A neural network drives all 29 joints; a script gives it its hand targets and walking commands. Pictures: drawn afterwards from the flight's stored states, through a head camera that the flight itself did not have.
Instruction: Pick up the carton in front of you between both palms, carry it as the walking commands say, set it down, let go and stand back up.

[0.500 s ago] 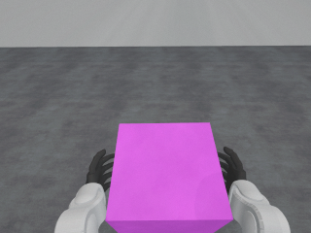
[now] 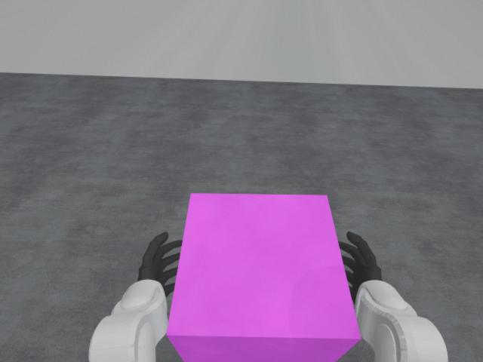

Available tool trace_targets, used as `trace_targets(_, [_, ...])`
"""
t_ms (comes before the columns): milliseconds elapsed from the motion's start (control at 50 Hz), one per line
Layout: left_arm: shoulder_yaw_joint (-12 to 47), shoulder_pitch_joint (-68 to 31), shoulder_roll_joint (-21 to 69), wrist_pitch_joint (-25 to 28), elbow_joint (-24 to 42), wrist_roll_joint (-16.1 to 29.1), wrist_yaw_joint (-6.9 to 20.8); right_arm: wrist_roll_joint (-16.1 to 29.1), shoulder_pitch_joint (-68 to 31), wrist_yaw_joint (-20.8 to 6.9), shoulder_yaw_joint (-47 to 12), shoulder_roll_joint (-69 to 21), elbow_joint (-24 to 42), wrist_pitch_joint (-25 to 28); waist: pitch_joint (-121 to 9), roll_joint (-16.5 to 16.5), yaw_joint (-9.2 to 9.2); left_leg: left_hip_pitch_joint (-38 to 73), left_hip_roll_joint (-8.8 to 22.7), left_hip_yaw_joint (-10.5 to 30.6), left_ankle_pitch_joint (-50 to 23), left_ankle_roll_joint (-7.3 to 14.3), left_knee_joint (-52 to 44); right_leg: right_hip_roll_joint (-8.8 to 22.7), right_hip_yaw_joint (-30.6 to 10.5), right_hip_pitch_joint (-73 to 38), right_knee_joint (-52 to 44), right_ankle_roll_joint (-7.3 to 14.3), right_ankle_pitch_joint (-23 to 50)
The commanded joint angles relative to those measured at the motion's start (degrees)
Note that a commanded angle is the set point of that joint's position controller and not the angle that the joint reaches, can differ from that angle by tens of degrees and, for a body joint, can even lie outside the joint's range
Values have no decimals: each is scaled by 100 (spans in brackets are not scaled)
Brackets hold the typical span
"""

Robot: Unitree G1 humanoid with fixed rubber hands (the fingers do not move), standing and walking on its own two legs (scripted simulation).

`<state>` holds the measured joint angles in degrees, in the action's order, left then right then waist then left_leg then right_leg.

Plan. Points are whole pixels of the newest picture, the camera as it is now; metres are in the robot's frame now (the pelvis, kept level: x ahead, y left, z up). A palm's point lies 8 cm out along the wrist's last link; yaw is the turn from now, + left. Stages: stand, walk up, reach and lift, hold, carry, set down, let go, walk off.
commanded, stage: carry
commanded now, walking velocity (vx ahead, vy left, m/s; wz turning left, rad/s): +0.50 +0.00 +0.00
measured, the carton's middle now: (256, 290) +0.25 +0.00 +0.03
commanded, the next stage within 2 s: none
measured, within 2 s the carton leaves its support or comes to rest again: neither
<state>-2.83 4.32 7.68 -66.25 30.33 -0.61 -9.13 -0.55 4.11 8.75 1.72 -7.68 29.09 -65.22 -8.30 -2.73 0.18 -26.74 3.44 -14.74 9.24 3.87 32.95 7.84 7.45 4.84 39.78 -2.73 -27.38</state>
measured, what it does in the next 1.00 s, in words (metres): walks ahead: right foot, then left foot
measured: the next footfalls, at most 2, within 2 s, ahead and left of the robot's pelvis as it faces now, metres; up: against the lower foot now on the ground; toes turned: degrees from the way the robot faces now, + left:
right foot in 0.42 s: +0.48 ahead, -0.10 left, +0.00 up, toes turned +1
left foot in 0.70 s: +0.51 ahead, +0.12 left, +0.00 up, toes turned -11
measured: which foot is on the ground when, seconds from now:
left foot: down 0.00-0.44, up 0.46-0.68, down 0.70-1.00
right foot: up 0.00-0.40, down 0.42-1.00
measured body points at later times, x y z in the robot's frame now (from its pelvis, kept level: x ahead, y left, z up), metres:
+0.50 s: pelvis +0.32 -0.02 +0.01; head +0.33 -0.02 +0.46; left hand +0.56 +0.15 +0.09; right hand +0.58 -0.15 +0.08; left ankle +0.13 +0.08 -0.65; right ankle +0.42 -0.10 -0.72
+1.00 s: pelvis +0.50 +0.02 +0.02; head +0.49 +0.03 +0.47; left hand +0.74 +0.18 +0.09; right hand +0.74 -0.12 +0.09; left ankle +0.46 +0.11 -0.72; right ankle +0.42 -0.10 -0.71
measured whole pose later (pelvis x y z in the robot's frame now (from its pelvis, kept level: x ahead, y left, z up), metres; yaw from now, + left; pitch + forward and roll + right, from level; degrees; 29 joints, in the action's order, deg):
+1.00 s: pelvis +0.50 +0.02 +0.02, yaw +1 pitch +5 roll +0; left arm -2.4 3.6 7.6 -67.6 29.9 -1.4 -8.6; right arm -0.8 3.9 8.6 2.4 -7.7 29.4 -66.8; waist -7.6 -0.8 0.3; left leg -14.8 2.1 -10.1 16.7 1.4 27.6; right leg 5.4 10.3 11.2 28.7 -2.7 -18.6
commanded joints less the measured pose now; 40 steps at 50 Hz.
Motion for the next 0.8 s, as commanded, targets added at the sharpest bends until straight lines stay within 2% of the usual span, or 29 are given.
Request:
trace_targets(0, [3334, -1661, 3944, 188, 503, 993, 272, 1085, -1778, -219, -3157, -4047, 923, 133, -991, 751, 114, 3457, 1926, 2998, -1427, 726, -1683, -122, -658, 3563, 3142, 344, 327])
trace_targets(20, [3357, -1638, 4278, 261, 468, 959, 327, 1199, -1936, -310, -3303, -4274, 968, 216, -1002, 659, 76, 3085, 1776, 2593, -1158, 503, -1790, 75, -771, 3249, 2725, 351, 723])
trace_targets(40, [3364, -1589, 4480, 321, 391, 898, 368, 1211, -1991, -387, -3381, -4443, 903, 274, -920, 640, 56, 2844, 1661, 2280, -924, 312, -1938, 87, -695, 3083, 2218, 355, 941])
trace_targets(60, [3397, -1657, 4532, 391, 475, 886, 396, 1198, -1893, -445, -3402, -4498, 797, 312, -743, 784, 60, 2624, 1585, 2069, -860, 238, -2133, 8, -509, 3053, 1831, 351, 1105])
trace_targets(100, [3392, -1569, 4432, 468, 503, 781, 385, 1154, -1653, -524, -3436, -4424, 633, 337, -568, 1024, 64, 2521, 1495, 1737, -508, 288, -2465, -61, -232, 2971, 1276, 301, 1480])
trace_targets(140, [3327, -1258, 4309, 474, 312, 625, 336, 1167, -1581, -547, -3424, -4172, 653, 353, -354, 1071, 62, 2678, 1319, 1340, -615, 278, -2553, -115, -62, 3002, 550, 279, 1836])
trace_targets(200, [3343, -1369, 4114, 420, 527, 619, 265, 1178, -1500, -505, -3332, -3840, 753, 324, -47, 1117, 79, 2791, 1069, 851, -1194, 224, -2519, -271, 278, 2940, -409, 250, 2246])
trace_targets(260, [3411, -1553, 3871, 321, 779, 803, 206, 1099, -1363, -384, -3200, -3604, 827, 238, 135, 1118, 112, 2958, 1014, 686, -1651, 224, -2362, -388, 538, 2817, -878, 286, 2374])
trace_targets(280, [3413, -1563, 3769, 279, 817, 859, 191, 1044, -1325, -328, -3148, -3525, 846, 202, 181, 1125, 115, 3036, 1003, 606, -2147, 205, -2178, -421, 614, 2740, -999, 306, 2395])
trace_targets(320, [3367, -1511, 3554, 205, 851, 971, 159, 943, -1318, -208, -3045, -3379, 897, 131, 25, 1128, 25, 2963, 872, 283, -3543, 17, -1308, -669, 887, 1909, -1339, 333, 2692])
trace_targets(340, [3320, -1490, 3448, 175, 832, 997, 138, 906, -1256, -151, -2997, -3305, 896, 94, -309, 959, -61, 2669, 622, -4, -3768, -205, -398, -848, 1020, 920, -1628, 372, 3032])
trace_targets(360, [3271, -1465, 3364, 153, 824, 1011, 121, 895, -1247, -103, -2967, -3205, 905, 57, -832, 563, -185, 1690, 379, -7, -2823, -425, 772, -407, 505, -598, -1575, 557, 3625])
trace_targets(380, [3196, -1373, 3230, 145, 791, 1026, 107, 903, -1342, -65, -2989, -3154, 1061, 18, -1322, -881, -237, 205, -119, 109, -607, -634, 2576, 961, -1574, -1929, -1560, 1101, 5054])
trace_targets(400, [3101, -1260, 3183, 126, 644, 1030, 90, 914, -1279, -37, -3030, -3181, 963, -31, -1252, -1430, -183, -550, -544, 639, 2051, -618, 3573, 1667, -2660, -2083, -1940, 1710, 6875])
trace_targets(420, [3095, -1283, 3345, 160, 891, 1097, 112, 1090, -1404, -47, -3114, -3254, 1136, 2, -1370, -717, -168, -459, -206, 1287, 2194, -457, 3708, 1703, -2298, -1749, -1920, 1814, 6731])
trace_targets(440, [3263, -1281, 3624, 170, 1040, 1233, 176, 1080, -1271, -76, -3198, -3385, 1230, 44, -1522, -279, -149, -391, -25, 1342, 2015, -381, 3515, 1443, -1722, -1524, -1874, 1521, 6219])
trace_targets(460, [3395, -1542, 3811, 186, 1094, 1349, 239, 1043, -1232, -103, -3227, -3689, 1108, 60, -1429, -175, -155, -222, 172, 1401, 1868, -361, 3044, 1462, -1335, -1151, -1917, 1345, 6128])
trace_targets(480, [3482, -1679, 4075, 252, 1174, 1419, 303, 1047, -1374, -136, -3257, -3935, 1188, 129, -1316, -256, -115, 38, 287, 1402, 1677, -340, 2022, 1106, -766, -810, -2063, 1040, 5719])
trace_targets(500, [3417, -1679, 4164, 292, 1048, 1359, 353, 1017, -1565, -164, -3303, -4055, 1248, 184, -1158, -461, -103, 331, 158, 1134, 1530, -378, 1374, 820, -339, -366, -2200, 890, 5333])
trace_targets(520, [3398, -1613, 4170, 298, 910, 1262, 405, 923, -1590, -184, -3269, -4047, 1196, 204, -1044, -604, -81, 546, 55, 994, 1395, -401, 899, 694, -173, -106, -2277, 840, 5122])
trace_targets(560, [3408, -1483, 4173, 314, 780, 1153, 462, 838, -1540, -223, -3249, -4016, 1091, 213, -1011, -646, -104, 953, -18, 798, 1208, -441, 80, 793, -142, -49, -2283, 949, 4478])
trace_targets(580, [3427, -1421, 4109, 309, 776, 1134, 470, 828, -1392, -244, -3231, -3984, 988, 206, -1024, -586, -74, 1206, 5, 684, 776, -445, -441, 834, -95, 7, -2202, 920, 4102])
trace_targets(600, [3444, -1372, 4008, 297, 823, 1113, 466, 824, -1268, -258, -3213, -3923, 949, 195, -1010, -457, -36, 1553, 64, 630, 30, -448, -958, 769, 20, 174, -2114, 787, 3542])
trace_targets(640, [3448, -1520, 3893, 248, 923, 1076, 449, 885, -1437, -280, -3246, -3882, 1015, 160, -941, -66, -9, 1956, 348, 868, -942, -409, -1085, 466, 198, 491, -1780, 464, 2600])
trace_targets(680, [3375, -1660, 3776, 155, 856, 963, 401, 913, -1688, -284, -3236, -3753, 996, 70, -741, 420, -52, 1917, 694, 1155, -1385, -365, -1194, 191, 165, 773, -1739, 268, 1527])
trace_targets(700, [3313, -1651, 3643, 90, 769, 891, 369, 889, -1682, -261, -3163, -3580, 928, 12, -562, 596, -86, 1597, 898, 1354, -1318, -333, -1297, 97, 66, 763, -1847, 201, 1107])
trace_targets(720, [3233, -1622, 3494, 32, 701, 834, 339, 854, -1682, -246, -3139, -3524, 799, -48, -245, 514, -86, 1335, 837, 1258, -912, -360, -1206, 102, -48, 733, -2032, 196, 1503])
trace_targets(740, [3183, -1735, 3376, -36, 674, 865, 313, 811, -1689, -219, -3055, -3463, 637, -91, -39, 491, -59, 1237, 810, 1248, -1095, -339, -1103, 216, -58, 583, -1999, 169, 2061])
trace_targets(780, [3099, -1776, 3236, -97, 466, 825, 234, 791, -1612, -171, -2873, -3257, 455, -160, -156, 439, -36, 1399, 755, 1218, -2676, -323, -907, 273, -23, 378, -1394, 128, 3202])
